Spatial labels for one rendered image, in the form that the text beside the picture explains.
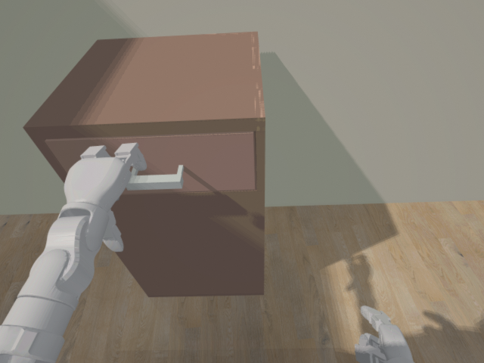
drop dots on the robot left forearm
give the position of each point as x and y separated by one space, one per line
33 330

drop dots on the robot right hand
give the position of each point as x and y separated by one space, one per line
390 344

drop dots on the drawer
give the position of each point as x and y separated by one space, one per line
219 161

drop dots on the handle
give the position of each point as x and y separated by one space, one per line
153 182

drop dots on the cabinet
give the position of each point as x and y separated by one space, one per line
192 243

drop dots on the robot left hand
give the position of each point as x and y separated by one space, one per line
100 179

